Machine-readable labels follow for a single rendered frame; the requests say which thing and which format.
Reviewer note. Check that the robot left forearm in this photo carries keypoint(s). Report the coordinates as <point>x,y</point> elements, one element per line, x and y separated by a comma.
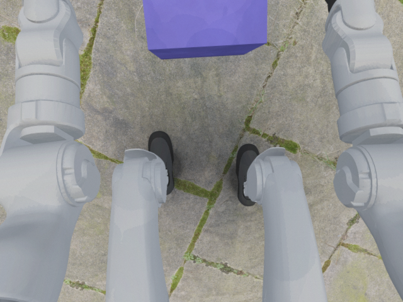
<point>47,76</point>

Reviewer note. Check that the robot right upper arm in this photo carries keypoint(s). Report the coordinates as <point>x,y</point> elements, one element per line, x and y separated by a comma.
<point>369,178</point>

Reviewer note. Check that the robot left thigh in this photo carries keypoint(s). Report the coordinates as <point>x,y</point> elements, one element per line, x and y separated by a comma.
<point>134,266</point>

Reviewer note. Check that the robot right thigh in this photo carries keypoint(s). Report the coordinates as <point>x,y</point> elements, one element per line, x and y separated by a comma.
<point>292,266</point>

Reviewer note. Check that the robot right forearm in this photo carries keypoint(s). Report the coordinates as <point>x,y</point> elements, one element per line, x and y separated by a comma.
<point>364,74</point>

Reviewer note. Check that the carton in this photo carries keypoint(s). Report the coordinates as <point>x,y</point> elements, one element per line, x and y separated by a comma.
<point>178,29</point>

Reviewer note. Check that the robot thigh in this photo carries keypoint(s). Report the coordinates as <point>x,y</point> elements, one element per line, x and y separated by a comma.
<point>292,266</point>
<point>134,266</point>

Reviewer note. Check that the robot left upper arm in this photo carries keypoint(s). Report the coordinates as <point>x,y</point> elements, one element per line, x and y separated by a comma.
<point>43,188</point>

